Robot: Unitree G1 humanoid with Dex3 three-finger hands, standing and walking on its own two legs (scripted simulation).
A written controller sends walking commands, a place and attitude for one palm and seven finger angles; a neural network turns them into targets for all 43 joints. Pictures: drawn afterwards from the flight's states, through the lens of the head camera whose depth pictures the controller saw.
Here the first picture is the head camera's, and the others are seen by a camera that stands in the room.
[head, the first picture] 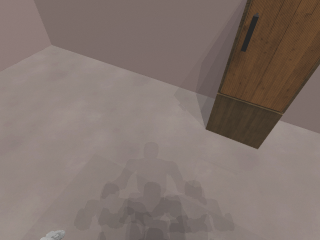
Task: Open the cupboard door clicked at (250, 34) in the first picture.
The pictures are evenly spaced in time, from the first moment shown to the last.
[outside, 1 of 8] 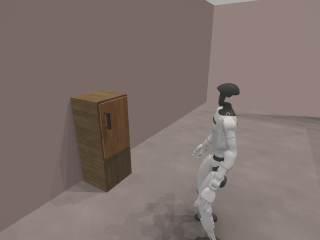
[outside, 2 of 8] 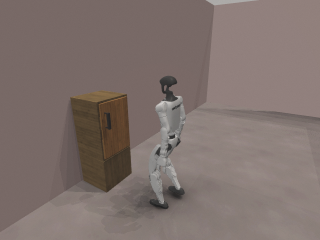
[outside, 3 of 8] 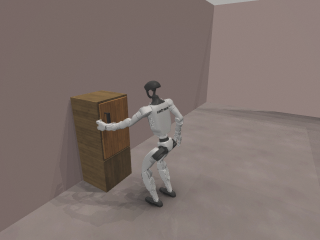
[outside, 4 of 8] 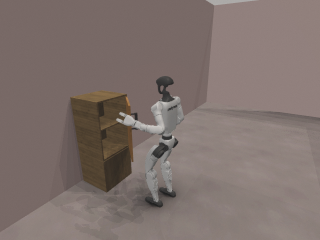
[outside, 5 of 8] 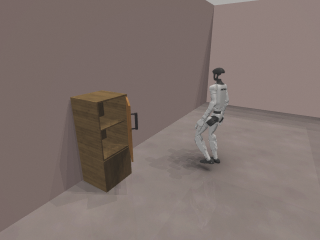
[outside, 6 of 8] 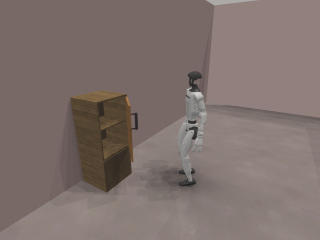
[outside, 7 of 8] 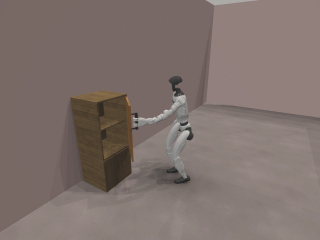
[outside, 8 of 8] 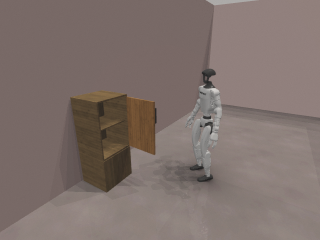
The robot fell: no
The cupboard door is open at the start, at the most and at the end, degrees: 0 86 86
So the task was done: yes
